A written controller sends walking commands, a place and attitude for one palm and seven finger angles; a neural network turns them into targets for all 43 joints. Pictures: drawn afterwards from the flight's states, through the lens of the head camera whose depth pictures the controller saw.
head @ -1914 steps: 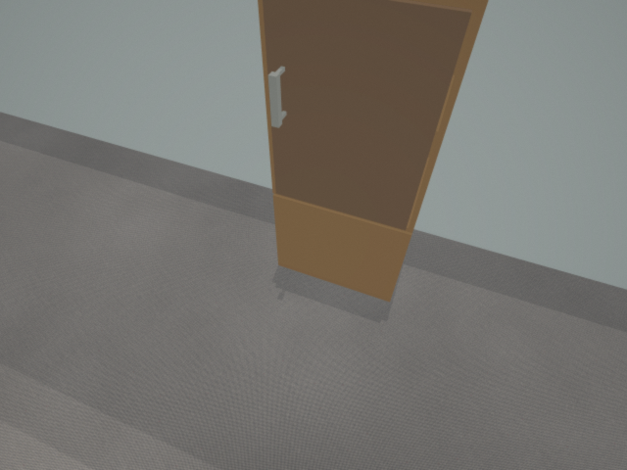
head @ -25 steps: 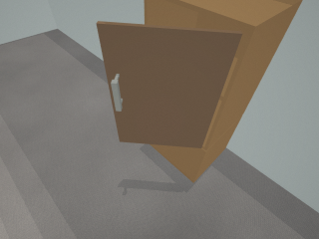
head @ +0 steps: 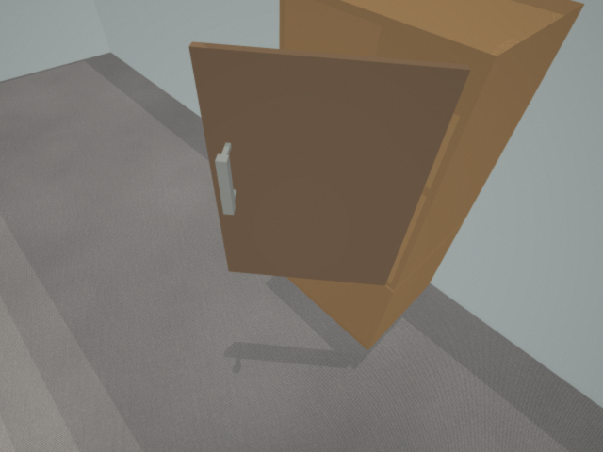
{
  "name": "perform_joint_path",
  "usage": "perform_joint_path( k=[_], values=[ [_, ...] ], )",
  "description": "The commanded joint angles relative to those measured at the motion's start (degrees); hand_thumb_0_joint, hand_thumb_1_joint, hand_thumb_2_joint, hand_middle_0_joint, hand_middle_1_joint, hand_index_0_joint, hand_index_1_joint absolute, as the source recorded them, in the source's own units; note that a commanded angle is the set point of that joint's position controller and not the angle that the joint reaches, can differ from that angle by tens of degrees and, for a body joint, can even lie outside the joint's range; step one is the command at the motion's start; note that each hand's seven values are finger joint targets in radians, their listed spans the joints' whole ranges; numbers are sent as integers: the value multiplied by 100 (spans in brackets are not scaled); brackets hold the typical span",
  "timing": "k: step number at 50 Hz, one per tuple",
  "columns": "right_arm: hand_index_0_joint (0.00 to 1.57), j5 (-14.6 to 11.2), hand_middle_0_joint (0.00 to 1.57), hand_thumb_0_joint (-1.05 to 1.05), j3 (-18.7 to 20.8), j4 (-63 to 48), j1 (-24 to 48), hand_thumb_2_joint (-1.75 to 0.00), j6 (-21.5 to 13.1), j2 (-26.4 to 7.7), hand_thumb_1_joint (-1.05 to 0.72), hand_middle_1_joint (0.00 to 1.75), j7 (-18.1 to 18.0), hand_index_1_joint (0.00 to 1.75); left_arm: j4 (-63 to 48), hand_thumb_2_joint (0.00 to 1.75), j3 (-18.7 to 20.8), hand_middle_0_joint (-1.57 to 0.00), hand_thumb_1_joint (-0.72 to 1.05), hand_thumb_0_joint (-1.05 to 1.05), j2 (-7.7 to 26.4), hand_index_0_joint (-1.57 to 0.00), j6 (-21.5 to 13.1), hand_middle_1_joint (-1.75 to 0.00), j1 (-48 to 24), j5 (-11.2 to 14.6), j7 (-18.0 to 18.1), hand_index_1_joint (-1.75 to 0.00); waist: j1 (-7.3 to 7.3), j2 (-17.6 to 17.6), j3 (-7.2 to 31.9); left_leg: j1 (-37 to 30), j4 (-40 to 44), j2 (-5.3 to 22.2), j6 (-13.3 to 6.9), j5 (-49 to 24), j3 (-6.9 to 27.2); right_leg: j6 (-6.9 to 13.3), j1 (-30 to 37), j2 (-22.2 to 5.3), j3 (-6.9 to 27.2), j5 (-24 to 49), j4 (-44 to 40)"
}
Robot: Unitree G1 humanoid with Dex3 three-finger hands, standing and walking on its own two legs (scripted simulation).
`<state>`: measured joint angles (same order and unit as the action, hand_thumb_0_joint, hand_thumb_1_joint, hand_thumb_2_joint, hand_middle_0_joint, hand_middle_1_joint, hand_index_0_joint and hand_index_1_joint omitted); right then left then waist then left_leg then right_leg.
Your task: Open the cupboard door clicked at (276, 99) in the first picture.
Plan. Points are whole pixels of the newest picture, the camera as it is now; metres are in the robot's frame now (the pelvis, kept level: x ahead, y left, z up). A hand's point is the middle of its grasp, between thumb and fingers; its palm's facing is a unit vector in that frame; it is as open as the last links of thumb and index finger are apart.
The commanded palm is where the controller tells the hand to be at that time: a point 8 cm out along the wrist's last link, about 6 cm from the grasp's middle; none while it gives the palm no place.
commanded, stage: come to a stop and stand still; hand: left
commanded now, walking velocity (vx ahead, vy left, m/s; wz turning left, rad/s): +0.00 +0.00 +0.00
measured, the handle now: (228, 179) +0.58 +0.18 +0.01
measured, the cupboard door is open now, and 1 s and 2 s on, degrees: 41 41 41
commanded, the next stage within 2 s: look again from close up in 0.98 s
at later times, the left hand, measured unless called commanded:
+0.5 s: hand out of the picture +0.00 +0.14 -0.17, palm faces -0.01 -0.98 -0.21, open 7.3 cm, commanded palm none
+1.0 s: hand out of the picture +0.02 +0.12 -0.17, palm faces +0.01 -0.98 -0.21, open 7.3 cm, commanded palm none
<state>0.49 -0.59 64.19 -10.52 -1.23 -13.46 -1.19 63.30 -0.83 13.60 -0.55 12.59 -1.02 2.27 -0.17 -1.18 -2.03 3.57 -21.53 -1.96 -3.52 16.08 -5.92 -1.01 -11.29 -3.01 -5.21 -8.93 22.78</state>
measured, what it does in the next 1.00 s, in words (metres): shifts its weight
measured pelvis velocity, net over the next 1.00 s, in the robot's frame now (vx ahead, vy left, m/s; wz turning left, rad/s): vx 0.00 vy -0.06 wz -0.01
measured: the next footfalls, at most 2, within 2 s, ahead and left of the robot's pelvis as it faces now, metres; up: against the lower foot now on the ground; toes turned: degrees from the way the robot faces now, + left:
none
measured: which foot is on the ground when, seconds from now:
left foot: down 0.00-1.00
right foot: down 0.00-1.00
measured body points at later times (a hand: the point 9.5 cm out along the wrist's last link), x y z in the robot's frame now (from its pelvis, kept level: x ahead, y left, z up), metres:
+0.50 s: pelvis +0.00 -0.03 +0.00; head +0.02 -0.06 +0.45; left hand +0.00 +0.19 -0.15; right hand -0.04 -0.24 -0.17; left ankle -0.04 +0.07 -0.74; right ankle +0.03 -0.13 -0.74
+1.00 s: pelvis +0.00 -0.06 +0.00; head +0.02 -0.07 +0.45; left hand +0.02 +0.17 -0.16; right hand -0.01 -0.27 -0.17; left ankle -0.04 +0.07 -0.74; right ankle +0.03 -0.13 -0.74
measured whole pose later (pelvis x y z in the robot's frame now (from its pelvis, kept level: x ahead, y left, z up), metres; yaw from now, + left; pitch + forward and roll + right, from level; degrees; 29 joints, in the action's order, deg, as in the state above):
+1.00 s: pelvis +0.00 -0.06 +0.00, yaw -1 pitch -1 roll +0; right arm 0.7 -0.5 65.0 -16.8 -1.4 -8.7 -1.9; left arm 64.8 -0.2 9.2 -1.2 14.0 -0.6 1.5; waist 0.0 0.9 -2.6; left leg 4.1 -22.3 2.2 1.0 16.6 -5.2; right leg 3.8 -12.2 1.0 -6.4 -10.8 24.2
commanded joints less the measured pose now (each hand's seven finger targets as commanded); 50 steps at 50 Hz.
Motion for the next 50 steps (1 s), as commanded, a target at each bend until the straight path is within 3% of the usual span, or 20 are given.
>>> perform_joint_path(
  k=[1,2,4,6,8,11,15,19,26,35,42,50],
  values=[
    [20,73,20,0,31,-521,-507,-90,-131,-426,-90,30,-43,30,-149,90,16,-20,90,0,463,-20,-81,-30,487,45,37,-30,-46,1459,166,558,180,1036,475,-2902,710,387,111,-317,378,103,553],
    [20,65,20,0,38,-605,-558,-90,-113,-460,-90,30,-56,30,-174,90,26,-20,90,0,425,-20,-56,-30,468,40,9,-30,-18,1313,196,518,147,1042,441,-2817,728,369,63,-258,314,-89,558],
    [20,38,20,0,55,-695,-629,-90,-93,-462,-90,30,-73,30,-178,90,19,-20,90,0,335,-20,-38,-30,389,47,-25,-30,16,639,209,490,103,1030,305,-2349,720,354,65,-265,359,73,478],
    [20,31,20,0,58,-713,-711,-90,-54,-413,-90,30,-65,30,-175,90,9,-20,90,0,281,-20,-30,-30,277,53,-62,-30,59,55,-160,789,317,977,150,-1159,785,349,-38,-294,458,-41,371],
    [20,36,20,0,65,-678,-787,-90,-63,-403,-90,30,-48,30,-176,90,13,-20,90,0,181,-20,-26,-30,322,48,-61,-30,39,-127,-429,997,492,922,117,-488,839,342,-145,-289,579,-157,280],
    [20,35,20,0,48,-551,-944,-90,-84,-275,-90,30,-42,30,-137,90,37,-20,90,0,149,-20,-45,-30,407,51,-53,-30,34,16,-528,1056,612,876,103,-280,822,358,-128,-294,640,-112,244],
    [20,22,20,0,29,-378,-1104,-90,-116,-160,-90,30,-56,30,-62,90,58,-20,90,0,78,-20,-96,-30,545,69,-33,-30,30,-166,-330,832,500,816,89,-356,681,381,-50,-360,780,106,139],
    [20,23,20,0,24,-217,-1204,-90,-144,-47,-90,30,-69,30,-19,90,93,-20,90,0,49,-20,-135,-30,601,76,-23,-30,23,-53,-113,692,433,810,99,-593,596,413,109,-399,802,467,154],
    [20,29,20,0,26,-15,-1283,-90,-88,116,-90,30,-82,30,64,90,107,-20,90,0,37,-20,-141,-30,578,73,-18,-30,24,83,-251,741,415,798,145,-364,522,467,104,-440,895,401,-52],
    [20,34,20,0,59,56,-1280,-90,-54,95,-90,30,-76,30,38,90,142,-20,90,0,149,-20,-153,-30,482,69,-32,-30,40,114,-252,711,338,767,195,-231,455,500,71,-498,996,87,-332],
    [20,30,20,0,82,45,-1229,-90,-54,37,-90,30,-82,30,-8,90,161,-20,90,0,192,-20,-170,-30,428,65,-30,-30,42,84,-165,644,312,797,225,-397,447,479,204,-494,957,478,-354],
    [20,39,20,0,102,20,-1177,-90,-43,-9,-90,30,-81,30,-50,90,187,-20,90,0,254,-20,-165,-30,377,67,-39,-30,41,126,-196,611,347,813,241,-349,457,478,170,-466,983,308,-449]
  ],
)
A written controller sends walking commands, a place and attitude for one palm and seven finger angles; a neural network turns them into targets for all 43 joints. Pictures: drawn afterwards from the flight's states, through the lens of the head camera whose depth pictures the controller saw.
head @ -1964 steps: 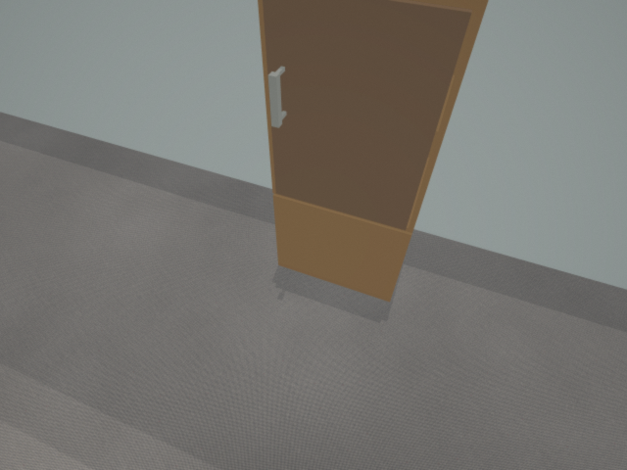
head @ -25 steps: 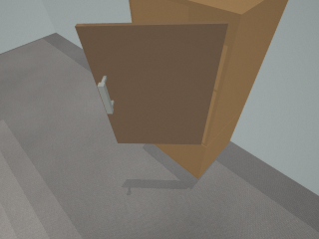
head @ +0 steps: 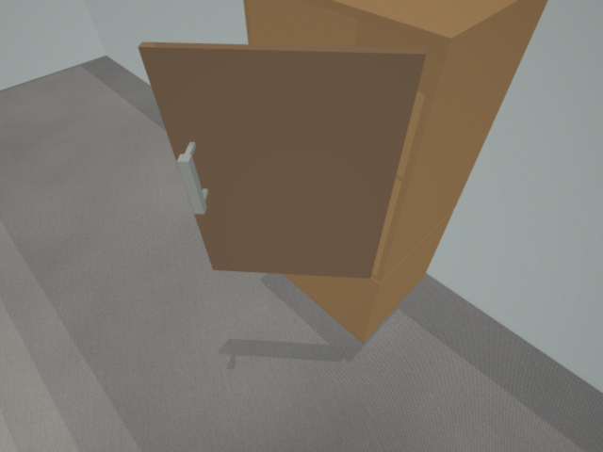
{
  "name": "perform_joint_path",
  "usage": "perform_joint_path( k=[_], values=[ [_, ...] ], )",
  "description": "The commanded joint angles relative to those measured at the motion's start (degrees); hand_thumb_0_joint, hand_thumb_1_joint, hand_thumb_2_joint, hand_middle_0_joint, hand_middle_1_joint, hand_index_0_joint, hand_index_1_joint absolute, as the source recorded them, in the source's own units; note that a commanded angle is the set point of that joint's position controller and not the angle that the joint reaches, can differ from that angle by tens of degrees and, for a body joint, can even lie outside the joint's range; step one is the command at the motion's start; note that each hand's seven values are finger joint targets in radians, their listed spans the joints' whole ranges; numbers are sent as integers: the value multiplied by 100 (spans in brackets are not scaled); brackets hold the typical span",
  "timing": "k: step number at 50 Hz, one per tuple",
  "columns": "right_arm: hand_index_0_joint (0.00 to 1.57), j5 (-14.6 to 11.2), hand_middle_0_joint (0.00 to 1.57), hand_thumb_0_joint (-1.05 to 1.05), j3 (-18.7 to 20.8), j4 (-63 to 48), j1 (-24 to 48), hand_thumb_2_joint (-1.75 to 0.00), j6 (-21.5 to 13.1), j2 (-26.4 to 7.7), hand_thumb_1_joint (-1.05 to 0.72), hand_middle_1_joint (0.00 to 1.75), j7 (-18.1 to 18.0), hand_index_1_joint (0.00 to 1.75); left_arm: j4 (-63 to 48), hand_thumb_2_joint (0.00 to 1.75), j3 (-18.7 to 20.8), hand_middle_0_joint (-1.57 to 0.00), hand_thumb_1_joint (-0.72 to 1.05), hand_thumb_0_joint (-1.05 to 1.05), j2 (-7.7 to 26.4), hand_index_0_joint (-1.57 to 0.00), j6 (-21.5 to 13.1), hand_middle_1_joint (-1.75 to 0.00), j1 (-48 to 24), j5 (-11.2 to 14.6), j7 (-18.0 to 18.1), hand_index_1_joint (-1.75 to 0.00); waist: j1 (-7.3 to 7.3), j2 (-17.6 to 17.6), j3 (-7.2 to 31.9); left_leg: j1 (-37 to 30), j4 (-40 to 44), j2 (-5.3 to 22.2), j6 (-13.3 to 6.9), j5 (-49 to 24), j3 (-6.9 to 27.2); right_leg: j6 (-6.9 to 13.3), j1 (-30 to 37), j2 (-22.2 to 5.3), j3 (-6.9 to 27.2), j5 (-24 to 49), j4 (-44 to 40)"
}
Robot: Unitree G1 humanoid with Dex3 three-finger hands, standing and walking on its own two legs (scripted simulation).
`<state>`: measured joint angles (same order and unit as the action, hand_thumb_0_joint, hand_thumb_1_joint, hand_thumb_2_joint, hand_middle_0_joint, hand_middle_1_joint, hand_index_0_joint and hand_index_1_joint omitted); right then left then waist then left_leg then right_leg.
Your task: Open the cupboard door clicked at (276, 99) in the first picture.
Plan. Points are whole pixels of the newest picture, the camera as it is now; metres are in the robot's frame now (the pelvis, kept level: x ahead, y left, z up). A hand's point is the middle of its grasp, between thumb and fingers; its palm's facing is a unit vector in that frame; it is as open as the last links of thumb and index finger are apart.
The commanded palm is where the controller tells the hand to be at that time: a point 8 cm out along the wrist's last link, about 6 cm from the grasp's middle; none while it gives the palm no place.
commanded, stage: look again from close up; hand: left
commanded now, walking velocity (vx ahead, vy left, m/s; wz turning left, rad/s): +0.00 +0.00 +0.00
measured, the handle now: (195, 178) +0.58 +0.24 +0.01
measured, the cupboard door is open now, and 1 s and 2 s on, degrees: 41 41 41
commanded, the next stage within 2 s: come to a stop and stand still in 0.56 s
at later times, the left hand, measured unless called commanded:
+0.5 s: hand out of the picture +0.02 +0.19 -0.17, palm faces +0.02 -0.98 -0.21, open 7.3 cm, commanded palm none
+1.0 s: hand out of the picture -0.01 +0.21 -0.18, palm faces +0.01 -0.98 -0.21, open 7.3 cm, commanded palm none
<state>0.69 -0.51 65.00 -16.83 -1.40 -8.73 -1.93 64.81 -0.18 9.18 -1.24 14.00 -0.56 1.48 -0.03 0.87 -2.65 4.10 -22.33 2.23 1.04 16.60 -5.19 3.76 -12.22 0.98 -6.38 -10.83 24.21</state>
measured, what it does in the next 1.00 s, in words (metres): stands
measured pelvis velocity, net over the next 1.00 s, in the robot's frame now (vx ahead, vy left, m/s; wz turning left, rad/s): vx -0.02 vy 0.03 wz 0.00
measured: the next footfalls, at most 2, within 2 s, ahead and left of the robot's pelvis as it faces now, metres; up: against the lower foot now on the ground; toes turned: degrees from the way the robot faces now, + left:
none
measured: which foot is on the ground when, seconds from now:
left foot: down 0.00-1.00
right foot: down 0.00-1.00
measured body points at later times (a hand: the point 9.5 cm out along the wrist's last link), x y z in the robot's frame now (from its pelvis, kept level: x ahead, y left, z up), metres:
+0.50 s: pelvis +0.00 +0.01 +0.00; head +0.01 +0.00 +0.45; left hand +0.02 +0.24 -0.16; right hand -0.02 -0.21 -0.16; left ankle -0.05 +0.12 -0.74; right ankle +0.03 -0.07 -0.74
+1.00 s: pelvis -0.02 +0.03 +0.00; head -0.04 +0.03 +0.44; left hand -0.01 +0.26 -0.16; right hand -0.01 -0.19 -0.17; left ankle -0.05 +0.12 -0.74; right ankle +0.03 -0.07 -0.74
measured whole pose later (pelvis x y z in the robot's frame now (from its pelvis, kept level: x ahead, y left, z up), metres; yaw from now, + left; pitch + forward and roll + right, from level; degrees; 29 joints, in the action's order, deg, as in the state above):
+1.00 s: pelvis -0.02 +0.03 +0.00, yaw +0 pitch -3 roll +0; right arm 1.0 -0.4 60.7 -17.9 -1.0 -8.8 -1.6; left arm 63.4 -0.8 9.0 -0.3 15.8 -1.0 1.8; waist 0.3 0.7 -0.4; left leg 6.6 -26.8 -0.5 -2.0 17.7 -6.2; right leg 1.0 -14.6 -2.0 -5.0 -10.8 28.0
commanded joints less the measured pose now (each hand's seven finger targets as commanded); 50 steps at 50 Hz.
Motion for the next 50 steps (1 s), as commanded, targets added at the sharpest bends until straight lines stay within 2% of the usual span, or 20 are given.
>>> perform_joint_path(
  k=[1,4,7,13,20,22,29,34,35,36,37,38,39,40,41,42,45,47,50],
  values=[
    [20,14,20,0,95,-62,-540,-90,-27,-422,-90,30,-10,30,-205,90,124,-20,90,0,674,-20,-91,-30,227,12,44,-30,23,-70,-190,568,469,415,-221,-430,382,-13,267,-854,1054,534,-598],
    [20,20,20,0,106,-74,-524,-90,-37,-502,-90,30,-6,30,-228,90,136,-20,90,0,716,-20,-97,-30,223,21,40,-30,16,-129,-77,551,451,400,-221,-435,397,-11,338,-858,1084,530,-584],
    [20,15,20,0,101,-75,-507,-90,-38,-503,-90,30,-6,30,-241,90,134,-20,90,0,706,-20,-83,-30,184,14,39,-30,6,-71,-198,624,515,418,-226,-420,417,-23,316,-842,1039,454,-588],
    [20,23,20,0,111,-67,-511,-90,-65,-527,-90,30,-9,30,-260,90,155,-20,90,0,733,-20,-96,-30,166,18,36,-30,-4,-34,-23,577,536,450,-227,-575,445,-11,445,-834,997,700,-480],
    [20,23,20,0,108,-50,-486,-90,-56,-544,-90,30,-12,30,-240,90,146,-20,90,0,721,-20,-79,-30,160,18,29,-30,-7,-143,-153,601,561,441,-232,-478,455,-15,350,-833,1019,503,-519],
    [20,25,20,0,106,-34,-493,-90,-53,-525,-90,30,-13,30,-251,90,142,-20,90,0,697,-20,-65,-30,158,15,30,-30,-15,-42,-229,623,585,443,-241,-475,471,-24,292,-814,999,413,-519],
    [20,23,20,0,119,-37,-480,-90,-74,-556,-90,30,-12,30,-256,90,150,-20,90,0,732,-20,-79,-30,141,16,27,-30,-17,-104,-103,596,577,455,-247,-601,488,-23,409,-843,961,666,-440],
    [20,23,20,0,126,-29,-451,-90,-83,-557,-90,30,-21,30,-239,90,151,-20,90,0,710,-20,-74,-30,137,11,29,-30,-18,10,-118,558,610,490,-255,-696,500,-24,383,-830,924,758,-386],
    [20,-53,20,0,161,-403,202,-90,-106,-666,-90,30,37,30,37,90,99,-20,90,0,626,-20,-122,-30,854,-5,270,-30,-253,51,-15,831,-565,590,-126,-877,124,-247,385,-1134,1069,3017,-11],
    [20,-44,20,0,87,-653,-40,-90,-71,-509,-90,30,39,30,-58,90,111,-20,90,0,897,-20,-207,-30,768,-32,238,-30,22,-45,297,990,-698,235,-76,-756,149,-120,888,-1363,1132,4703,210],
    [20,-40,20,0,107,-543,-538,-90,-79,-292,-90,30,25,30,-182,90,123,-20,90,0,852,-20,-217,-30,644,-8,205,-30,181,-52,942,748,-388,185,-99,-297,271,14,1169,-1462,1237,4830,469],
    [20,-39,20,0,147,-494,-659,-90,-80,-339,-90,30,2,30,-221,90,92,-20,90,0,773,-20,-184,-30,559,12,198,-30,209,-34,1208,566,-298,247,-115,-554,303,84,1127,-1327,1047,4218,501],
    [20,-36,20,0,143,-488,-683,-90,-58,-371,-90,30,-8,30,-264,90,57,-20,90,0,679,-20,-153,-30,457,23,181,-30,209,-223,1187,463,-283,316,-125,-609,361,70,954,-1195,956,3234,389],
    [20,-24,20,0,150,-483,-644,-90,-21,-425,-90,30,-6,30,-302,90,42,-20,90,0,606,-20,-121,-30,297,12,142,-30,220,-246,849,539,-118,357,-159,-579,437,31,640,-1061,922,2144,262],
    [20,10,20,0,141,-515,-557,-90,-12,-389,-90,30,-5,30,-319,90,23,-20,90,0,550,-20,-57,-30,200,3,126,-30,168,-68,343,671,50,424,-208,-586,502,-2,257,-914,890,1268,167],
    [20,23,20,0,131,-537,-483,-90,-2,-458,-90,30,4,30,-339,90,8,-20,90,0,489,-20,-30,-30,187,-9,102,-30,133,-78,-81,966,195,470,-253,-461,618,-51,88,-803,841,545,60],
    [20,39,20,0,120,-606,-424,-90,9,-516,-90,30,37,30,-331,90,0,-20,90,0,452,-20,-3,-30,296,-25,69,-30,56,-113,-737,1437,502,416,-305,285,734,-90,-226,-689,921,-419,-171],
    [20,47,20,0,113,-605,-485,-90,-3,-515,-90,30,42,30,-332,90,5,-20,90,0,431,-20,12,-30,368,-29,58,-30,42,18,-684,1512,657,427,-331,500,808,-115,-145,-641,857,-384,-104],
    [20,44,20,0,112,-619,-506,-90,-32,-560,-90,30,42,30,-365,90,21,-20,90,0,407,-20,5,-30,448,-28,48,-30,16,-57,-553,1560,772,424,-357,667,861,-131,24,-632,828,-249,-64]
  ],
)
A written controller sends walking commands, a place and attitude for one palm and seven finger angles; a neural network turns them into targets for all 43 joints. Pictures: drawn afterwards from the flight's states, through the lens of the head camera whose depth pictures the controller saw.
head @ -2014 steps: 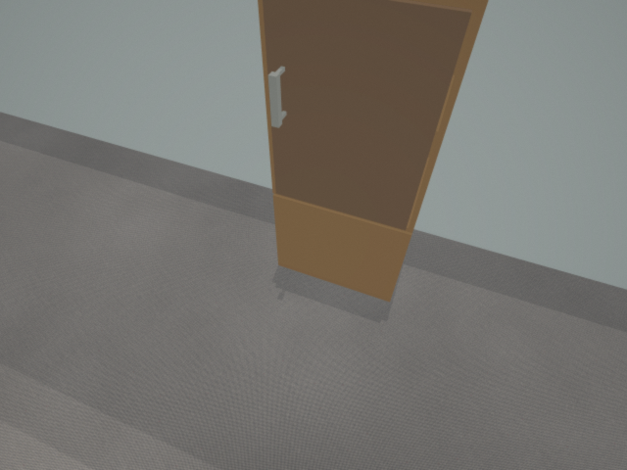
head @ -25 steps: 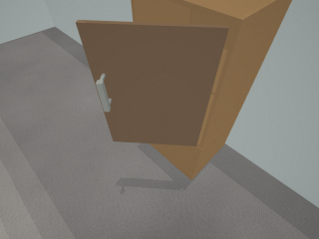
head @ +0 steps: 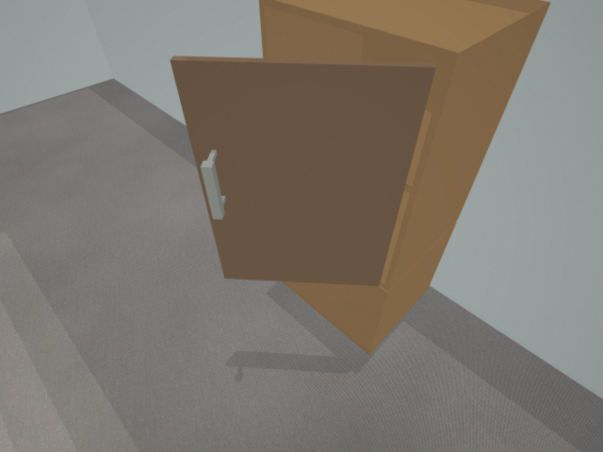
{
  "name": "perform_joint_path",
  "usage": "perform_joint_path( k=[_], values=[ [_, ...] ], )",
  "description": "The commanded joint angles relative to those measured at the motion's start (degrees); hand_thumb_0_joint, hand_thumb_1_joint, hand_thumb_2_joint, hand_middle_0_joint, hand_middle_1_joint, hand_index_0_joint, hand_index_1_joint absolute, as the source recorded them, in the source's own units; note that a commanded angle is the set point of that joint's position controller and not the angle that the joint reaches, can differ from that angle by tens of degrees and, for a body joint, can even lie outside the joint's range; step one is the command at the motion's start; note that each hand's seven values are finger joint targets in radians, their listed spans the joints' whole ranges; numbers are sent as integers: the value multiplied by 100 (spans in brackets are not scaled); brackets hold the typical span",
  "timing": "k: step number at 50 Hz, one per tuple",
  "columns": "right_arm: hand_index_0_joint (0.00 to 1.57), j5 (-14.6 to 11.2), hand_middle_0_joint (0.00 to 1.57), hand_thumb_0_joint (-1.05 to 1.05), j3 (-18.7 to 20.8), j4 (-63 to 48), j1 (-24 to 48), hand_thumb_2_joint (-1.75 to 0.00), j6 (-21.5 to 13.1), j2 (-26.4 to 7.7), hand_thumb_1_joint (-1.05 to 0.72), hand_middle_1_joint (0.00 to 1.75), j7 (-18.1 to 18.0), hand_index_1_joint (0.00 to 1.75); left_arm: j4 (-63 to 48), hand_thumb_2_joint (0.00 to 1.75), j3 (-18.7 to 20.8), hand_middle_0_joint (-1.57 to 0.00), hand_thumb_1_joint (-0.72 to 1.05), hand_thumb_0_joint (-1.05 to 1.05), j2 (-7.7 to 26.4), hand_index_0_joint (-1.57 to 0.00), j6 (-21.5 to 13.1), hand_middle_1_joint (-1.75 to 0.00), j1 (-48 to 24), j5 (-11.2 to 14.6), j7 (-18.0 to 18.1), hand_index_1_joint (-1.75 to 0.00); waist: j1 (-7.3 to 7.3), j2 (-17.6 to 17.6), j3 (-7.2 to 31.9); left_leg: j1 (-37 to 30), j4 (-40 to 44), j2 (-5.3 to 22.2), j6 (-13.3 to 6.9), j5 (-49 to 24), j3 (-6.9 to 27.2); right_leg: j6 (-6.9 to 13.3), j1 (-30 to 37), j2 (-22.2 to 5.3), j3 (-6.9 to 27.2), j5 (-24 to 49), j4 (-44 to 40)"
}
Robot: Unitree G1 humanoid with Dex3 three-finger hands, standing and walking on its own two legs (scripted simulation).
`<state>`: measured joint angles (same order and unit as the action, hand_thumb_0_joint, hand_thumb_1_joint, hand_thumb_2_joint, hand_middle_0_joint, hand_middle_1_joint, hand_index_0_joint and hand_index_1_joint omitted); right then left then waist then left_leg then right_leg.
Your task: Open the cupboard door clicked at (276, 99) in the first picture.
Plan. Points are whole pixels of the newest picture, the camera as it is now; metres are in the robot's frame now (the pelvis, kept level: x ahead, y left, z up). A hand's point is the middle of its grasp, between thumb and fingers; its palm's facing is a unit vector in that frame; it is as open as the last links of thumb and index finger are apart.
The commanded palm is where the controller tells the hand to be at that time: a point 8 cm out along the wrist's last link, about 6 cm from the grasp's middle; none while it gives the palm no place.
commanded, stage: come to a stop and stand still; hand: left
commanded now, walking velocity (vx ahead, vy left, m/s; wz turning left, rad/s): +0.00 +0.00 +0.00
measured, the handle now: (215, 185) +0.60 +0.21 +0.01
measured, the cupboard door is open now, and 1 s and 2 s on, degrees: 41 41 41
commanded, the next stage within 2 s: look again from close up in 0.58 s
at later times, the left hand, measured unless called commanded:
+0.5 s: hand out of the picture -0.02 +0.15 -0.18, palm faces +0.03 -0.99 -0.15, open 7.3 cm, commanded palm none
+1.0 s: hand out of the picture -0.01 +0.16 -0.17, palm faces +0.03 -0.98 -0.17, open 7.3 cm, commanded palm none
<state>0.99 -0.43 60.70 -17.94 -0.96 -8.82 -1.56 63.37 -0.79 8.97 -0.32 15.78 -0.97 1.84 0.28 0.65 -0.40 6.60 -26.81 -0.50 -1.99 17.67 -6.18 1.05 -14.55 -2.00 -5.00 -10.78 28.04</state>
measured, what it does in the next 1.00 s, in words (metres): stands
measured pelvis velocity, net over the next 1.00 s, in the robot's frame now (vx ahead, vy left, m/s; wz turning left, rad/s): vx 0.00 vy -0.01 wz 0.00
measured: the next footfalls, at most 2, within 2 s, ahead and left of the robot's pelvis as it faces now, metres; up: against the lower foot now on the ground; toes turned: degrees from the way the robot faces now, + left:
none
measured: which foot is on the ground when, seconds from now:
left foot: down 0.00-1.00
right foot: down 0.00-1.00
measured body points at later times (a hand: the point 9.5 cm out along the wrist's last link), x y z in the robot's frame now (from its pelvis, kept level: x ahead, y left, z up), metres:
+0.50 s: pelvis -0.01 +0.00 +0.00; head +0.00 +0.00 +0.45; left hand -0.02 +0.21 -0.16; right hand -0.04 -0.21 -0.16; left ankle -0.03 +0.09 -0.74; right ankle +0.05 -0.11 -0.74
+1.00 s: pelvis +0.00 -0.01 +0.00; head +0.01 +0.00 +0.45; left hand -0.01 +0.21 -0.16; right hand -0.01 -0.21 -0.16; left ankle -0.03 +0.09 -0.74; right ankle +0.05 -0.11 -0.74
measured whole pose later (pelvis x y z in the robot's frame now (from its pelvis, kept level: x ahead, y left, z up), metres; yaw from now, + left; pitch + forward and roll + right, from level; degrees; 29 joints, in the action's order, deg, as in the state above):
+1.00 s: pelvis +0.00 -0.01 +0.00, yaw +0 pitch -2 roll +0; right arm 0.5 -0.7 64.8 -17.8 -1.7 -7.0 -1.9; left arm 63.9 -0.2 7.6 -0.8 17.2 -0.8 2.0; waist -0.2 -0.6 -2.7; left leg 5.7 -23.5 -0.2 -1.5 16.0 -5.9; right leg 1.4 -13.6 -1.4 -5.3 -9.4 24.9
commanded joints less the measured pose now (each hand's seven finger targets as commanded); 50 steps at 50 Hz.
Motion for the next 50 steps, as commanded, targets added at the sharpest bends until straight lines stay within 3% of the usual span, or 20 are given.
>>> perform_joint_path(
  k=[1,5,10,22,26,50],
  values=[
    [20,14,20,0,104,-188,-407,-90,-77,-530,-90,30,1,30,-221,90,78,-20,90,0,431,-20,-82,-30,266,10,12,-30,-18,23,-812,1311,1259,712,-60,564,954,136,236,-338,657,-223,-436],
    [20,-3,20,0,84,-124,-474,-90,-123,-534,-90,30,-4,30,-200,90,89,-20,90,0,399,-20,-117,-30,348,25,11,-30,-19,-51,-519,1115,1195,679,-58,247,910,135,427,-404,691,52,-459],
    [20,-16,20,0,69,-8,-570,-90,-122,-452,-90,30,-10,30,-163,90,93,-20,90,0,355,-20,-135,-30,414,32,21,-30,-3,-189,-543,1043,1119,631,-48,129,863,148,380,-457,741,0,-551],
    [20,-29,20,0,50,211,-648,-90,-126,-320,-90,30,-32,30,-73,90,90,-20,90,0,253,-20,-138,-30,509,37,43,-30,-13,10,-536,977,1091,657,-20,-86,811,148,427,-474,715,220,-555],
    [20,-33,20,0,51,237,-625,-90,-108,-280,-90,30,-38,30,-44,90,85,-20,90,0,239,-20,-137,-30,545,35,41,-30,-23,-97,-620,970,1071,651,-16,-56,772,146,384,-477,727,166,-627],
    [20,-32,20,0,78,340,-479,-90,-114,-305,-90,30,-50,30,-113,90,133,-20,90,0,297,-20,-154,-30,489,40,44,-30,-28,-141,-409,660,1008,657,14,-521,675,168,556,-506,759,629,-667]
  ],
)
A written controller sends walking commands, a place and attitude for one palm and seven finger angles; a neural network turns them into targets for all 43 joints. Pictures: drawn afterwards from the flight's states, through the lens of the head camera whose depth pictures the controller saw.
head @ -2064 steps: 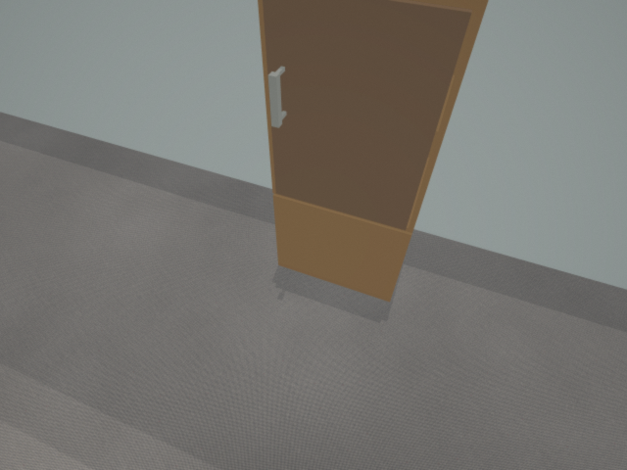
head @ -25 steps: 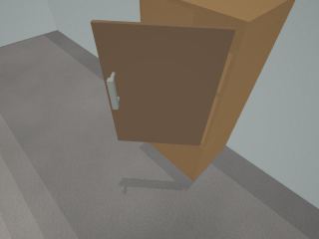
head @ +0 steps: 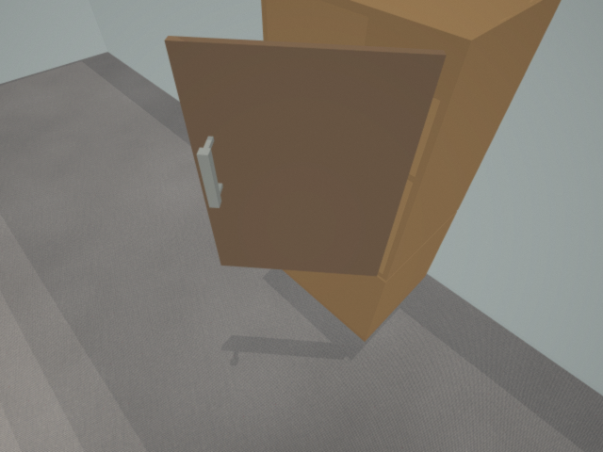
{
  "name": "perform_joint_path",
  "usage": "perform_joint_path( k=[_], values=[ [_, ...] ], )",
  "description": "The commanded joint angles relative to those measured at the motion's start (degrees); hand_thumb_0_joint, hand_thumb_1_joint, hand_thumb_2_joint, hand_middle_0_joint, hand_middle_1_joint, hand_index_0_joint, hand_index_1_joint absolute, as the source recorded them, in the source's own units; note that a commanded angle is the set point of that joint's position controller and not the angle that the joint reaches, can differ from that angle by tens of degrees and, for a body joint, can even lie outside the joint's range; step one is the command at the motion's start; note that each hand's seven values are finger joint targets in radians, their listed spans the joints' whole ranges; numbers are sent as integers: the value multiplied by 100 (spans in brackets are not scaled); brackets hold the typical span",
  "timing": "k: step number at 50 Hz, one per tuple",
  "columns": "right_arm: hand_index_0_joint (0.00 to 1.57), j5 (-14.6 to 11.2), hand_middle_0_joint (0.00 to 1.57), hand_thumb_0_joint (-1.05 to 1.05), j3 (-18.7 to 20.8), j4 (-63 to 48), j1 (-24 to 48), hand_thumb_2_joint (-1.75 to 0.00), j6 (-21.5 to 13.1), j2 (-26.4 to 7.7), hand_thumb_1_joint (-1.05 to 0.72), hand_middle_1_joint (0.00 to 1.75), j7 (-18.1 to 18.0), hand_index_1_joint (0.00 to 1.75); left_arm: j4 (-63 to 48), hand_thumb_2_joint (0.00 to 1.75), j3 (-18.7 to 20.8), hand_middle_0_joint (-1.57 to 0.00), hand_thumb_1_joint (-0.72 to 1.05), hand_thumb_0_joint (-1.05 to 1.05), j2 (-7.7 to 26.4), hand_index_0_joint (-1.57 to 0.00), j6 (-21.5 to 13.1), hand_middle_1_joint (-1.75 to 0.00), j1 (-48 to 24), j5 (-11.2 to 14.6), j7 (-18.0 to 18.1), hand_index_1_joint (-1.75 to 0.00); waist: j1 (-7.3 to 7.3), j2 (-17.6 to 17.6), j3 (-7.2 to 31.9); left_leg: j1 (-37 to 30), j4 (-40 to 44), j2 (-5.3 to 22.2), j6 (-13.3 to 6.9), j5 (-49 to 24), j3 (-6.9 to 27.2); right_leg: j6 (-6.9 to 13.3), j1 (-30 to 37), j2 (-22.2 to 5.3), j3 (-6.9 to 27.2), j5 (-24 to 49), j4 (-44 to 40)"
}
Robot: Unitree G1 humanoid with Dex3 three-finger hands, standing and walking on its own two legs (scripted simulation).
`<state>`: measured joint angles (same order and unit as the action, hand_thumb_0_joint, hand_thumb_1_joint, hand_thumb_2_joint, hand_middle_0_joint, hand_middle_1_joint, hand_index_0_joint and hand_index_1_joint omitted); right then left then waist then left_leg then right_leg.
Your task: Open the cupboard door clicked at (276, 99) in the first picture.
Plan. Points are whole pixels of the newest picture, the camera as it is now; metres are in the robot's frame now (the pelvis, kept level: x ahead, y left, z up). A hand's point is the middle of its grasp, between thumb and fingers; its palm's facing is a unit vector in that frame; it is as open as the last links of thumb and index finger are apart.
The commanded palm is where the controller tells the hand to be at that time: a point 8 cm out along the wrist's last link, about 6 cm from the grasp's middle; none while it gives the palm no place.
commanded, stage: look again from close up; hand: left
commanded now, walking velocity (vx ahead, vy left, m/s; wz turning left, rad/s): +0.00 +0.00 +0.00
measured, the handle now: (212, 172) +0.59 +0.21 +0.01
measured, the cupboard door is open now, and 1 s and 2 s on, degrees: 41 41 41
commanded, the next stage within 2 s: raise the hand with hooked fingers in 0.16 s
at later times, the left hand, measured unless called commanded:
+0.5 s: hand (175, 378) +0.21 +0.18 -0.01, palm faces +0.20 -0.98 -0.08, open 7.6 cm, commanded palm +0.11 +0.23 -0.06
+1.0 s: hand (159, 392) +0.20 +0.21 -0.04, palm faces -0.12 -0.99 -0.07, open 10.5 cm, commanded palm +0.16 +0.27 -0.03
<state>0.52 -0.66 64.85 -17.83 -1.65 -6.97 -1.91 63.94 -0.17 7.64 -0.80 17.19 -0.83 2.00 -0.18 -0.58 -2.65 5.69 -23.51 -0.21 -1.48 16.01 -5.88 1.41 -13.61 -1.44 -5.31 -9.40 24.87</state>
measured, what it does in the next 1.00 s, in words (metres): lowers itself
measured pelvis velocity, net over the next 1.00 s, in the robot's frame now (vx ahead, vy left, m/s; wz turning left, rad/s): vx -0.02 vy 0.00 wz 0.07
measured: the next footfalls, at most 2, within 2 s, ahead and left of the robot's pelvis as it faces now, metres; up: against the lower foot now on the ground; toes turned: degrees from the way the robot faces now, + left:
none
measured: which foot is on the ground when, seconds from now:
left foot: down 0.00-1.00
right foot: down 0.00-1.00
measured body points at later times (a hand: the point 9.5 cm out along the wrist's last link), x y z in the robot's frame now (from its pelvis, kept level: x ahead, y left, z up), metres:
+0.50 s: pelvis -0.01 +0.00 -0.02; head -0.01 -0.02 +0.43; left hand +0.19 +0.23 +0.00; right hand +0.12 -0.26 -0.12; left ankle -0.03 +0.10 -0.74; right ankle +0.05 -0.10 -0.74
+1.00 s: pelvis -0.02 +0.00 -0.09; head +0.06 +0.01 +0.35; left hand +0.20 +0.26 -0.03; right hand +0.19 -0.19 -0.17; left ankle -0.03 +0.10 -0.74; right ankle +0.05 -0.10 -0.74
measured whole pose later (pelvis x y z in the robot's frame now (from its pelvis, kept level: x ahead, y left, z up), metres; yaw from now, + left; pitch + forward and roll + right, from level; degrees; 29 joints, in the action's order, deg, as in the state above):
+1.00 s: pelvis -0.02 +0.00 -0.09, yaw +4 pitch +14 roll -3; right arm -2.4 -3.6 32.3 -9.7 -13.3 -11.2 -1.8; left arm 5.1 12.3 17.5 -22.3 14.0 18.0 -27.8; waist -0.7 2.0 4.6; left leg 47.5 -66.9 1.6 -1.3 33.3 0.0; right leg 2.6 -51.1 -2.7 -9.5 -24.1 61.4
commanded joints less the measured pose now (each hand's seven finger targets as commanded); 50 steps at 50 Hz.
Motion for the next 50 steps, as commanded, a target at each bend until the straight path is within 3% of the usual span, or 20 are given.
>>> perform_joint_path(
  k=[1,12,13,14,15,16,17,18,21,22,24,26,28,31,37,39,42,44,46,50],
  values=[
    [20,13,20,0,97,-77,-486,-90,-40,-466,-90,30,-20,30,-173,90,68,-20,90,0,420,-20,-96,-30,334,21,31,-30,16,34,-220,746,711,655,-40,-397,653,127,456,-540,768,517,-347],
    [20,11,20,0,88,-17,-482,-90,-43,-474,-90,30,-23,30,-171,90,80,-20,90,0,453,-20,-95,-30,339,19,35,-30,-2,83,-251,733,722,653,-21,-469,636,129,529,-563,731,583,-379],
    [20,-31,20,0,128,-424,233,-90,-103,-698,-90,30,24,30,123,90,68,-20,90,0,684,-20,-162,-30,872,-40,252,-30,-258,95,-151,793,-440,762,113,-1239,318,49,403,-864,901,3071,88],
    [20,-280,20,0,158,-2620,160,-90,-960,-1810,-90,30,-217,30,-8733,89,461,-20,88,0,1820,-20,-1390,-32,-3634,1268,129,-32,504,1310,2658,-165,246,77,105,-1321,642,-1,1166,-255,691,1289,216],
    [20,-291,20,0,-3,-2330,819,-90,-1451,-1259,-90,30,-368,30,-7351,88,503,-20,85,0,1457,-20,-972,-33,-1544,792,424,-33,41,1743,2229,-35,399,135,99,-1603,418,210,938,0,541,289,332],
    [20,-320,20,0,127,-1984,677,-90,-1573,-1310,-90,30,-369,30,-6596,87,376,-21,83,0,1050,-21,-659,-34,-1280,890,699,-34,214,1462,1535,475,391,213,253,-847,471,101,424,-21,317,-334,369],
    [20,-397,20,0,142,-1916,443,-90,-1578,-1006,-90,30,-274,30,-5301,86,-302,-21,81,0,-164,-21,-129,-36,337,886,667,-36,211,655,685,973,418,251,201,-170,621,31,-25,-7,120,-526,200],
    [20,-486,20,0,98,-2409,560,-90,-1672,-1249,-90,30,-272,30,-6321,85,-472,-21,78,0,-175,-21,-253,-37,-290,1162,503,-37,248,154,78,1277,363,233,112,308,798,-37,-240,-49,137,-774,119],
    [20,-292,20,0,255,-2859,606,-90,-1970,-1517,-90,30,-258,30,-5989,82,-114,-21,71,0,189,-21,-1082,-42,-115,1061,212,-42,385,-1124,-257,1789,-466,8,14,683,777,-94,-1135,-84,205,-1807,109],
    [20,-231,20,0,327,-2957,533,-90,-1956,-1511,-90,30,-190,30,-5586,81,94,-22,69,0,180,-22,-1357,-43,112,1073,32,-43,295,-1707,-243,2131,-754,-40,55,719,749,-105,-1409,-73,198,-2124,285],
    [20,-176,20,0,462,-3327,725,-90,-1962,-1489,-90,30,-32,30,-5065,79,453,-22,64,0,110,-22,-2106,-47,1398,1289,-549,-47,-102,-1992,122,2817,-1310,-92,138,705,597,-73,-1543,-69,262,-2376,796],
    [20,-157,20,0,596,-3728,898,-90,-1851,-1531,-90,30,234,30,-5010,77,1120,-22,60,0,552,-22,-2813,-50,2269,1490,-1256,-50,-459,-960,648,2981,-1708,-230,275,415,402,103,-1186,-82,398,-1841,1309],
    [20,-111,20,0,621,-4068,1235,-90,-1715,-1606,-90,30,376,30,-5256,75,1353,-22,55,0,947,-22,-3489,-53,1859,1490,-1928,-53,-325,-172,834,3336,-2232,-302,307,332,319,181,-1362,-145,504,-1238,1776],
    [20,-181,20,0,640,-4416,1273,-90,-1442,-1537,-90,30,355,30,-5628,72,1600,-23,48,0,1198,-23,-3479,-57,1527,1477,-2062,-57,-416,-101,996,4020,-2651,-321,159,534,278,143,-1685,-169,823,-1385,2106],
    [20,-129,20,0,536,-4514,707,-90,-1434,-1359,-90,30,108,30,-8351,66,1767,-24,34,0,1567,-24,-3933,-66,-302,1754,-1726,-66,24,870,2571,3637,-3276,-76,38,-116,581,77,-1832,-33,956,-601,2713],
    [20,-143,20,0,471,-4304,631,-90,-1509,-1359,-90,30,47,30,-8393,64,1345,-24,29,0,1288,-24,-4068,-69,-277,1733,-1882,-69,278,860,2489,3609,-3450,-9,14,-277,664,62,-2120,-2,847,-369,2782],
    [20,-183,20,0,373,-4000,596,-90,-1628,-1525,-90,30,-30,30,-7752,61,1014,-25,22,0,1281,-25,-3809,-74,-687,1805,-2474,-74,606,666,2073,3789,-3637,74,-26,-98,791,25,-2559,84,675,-576,2816],
    [20,-268,20,0,378,-3990,599,-90,-1656,-1592,-90,30,-90,30,-7078,59,1145,-25,18,0,1412,-25,-3300,-76,-492,1815,-2770,-76,561,200,2001,4093,-3527,58,-39,247,827,-35,-2450,80,650,-1011,2640],
    [20,-357,20,0,367,-4081,693,-90,-1598,-1666,-90,30,-127,30,-6313,57,1503,-25,13,0,1637,-25,-2561,-80,-180,1952,-3047,-80,314,-2,1981,4216,-3345,7,-22,317,823,-20,-2170,82,646,-1249,2516],
    [20,-388,20,0,346,-4516,954,-90,-1438,-1518,-90,30,-144,30,-6910,53,2360,-26,4,0,2006,-26,-1667,-86,342,2294,-2929,-86,-247,-129,2887,3896,-2856,-76,23,-329,763,-78,-1078,-43,515,-598,2450]
  ],
)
